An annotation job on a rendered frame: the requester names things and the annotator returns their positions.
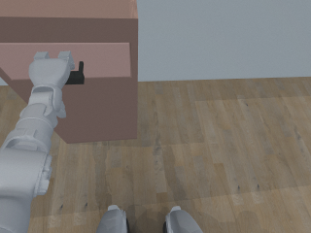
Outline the drawer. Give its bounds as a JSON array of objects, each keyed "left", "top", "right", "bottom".
[{"left": 0, "top": 43, "right": 131, "bottom": 80}]

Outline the handle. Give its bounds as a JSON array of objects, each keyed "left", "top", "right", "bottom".
[{"left": 66, "top": 61, "right": 85, "bottom": 84}]

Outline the right robot shin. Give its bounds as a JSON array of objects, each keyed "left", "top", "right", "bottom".
[{"left": 169, "top": 206, "right": 181, "bottom": 214}]

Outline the robot left hand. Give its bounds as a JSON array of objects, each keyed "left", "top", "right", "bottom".
[{"left": 28, "top": 50, "right": 75, "bottom": 118}]

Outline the left robot thigh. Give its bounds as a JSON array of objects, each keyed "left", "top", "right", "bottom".
[{"left": 95, "top": 209, "right": 127, "bottom": 233}]

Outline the robot left upper arm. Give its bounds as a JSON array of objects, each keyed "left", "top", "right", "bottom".
[{"left": 0, "top": 148, "right": 52, "bottom": 233}]

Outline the robot left forearm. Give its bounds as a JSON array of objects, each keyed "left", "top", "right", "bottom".
[{"left": 0, "top": 83, "right": 62, "bottom": 154}]

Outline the cabinet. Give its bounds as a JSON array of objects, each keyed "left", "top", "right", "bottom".
[{"left": 0, "top": 0, "right": 139, "bottom": 144}]

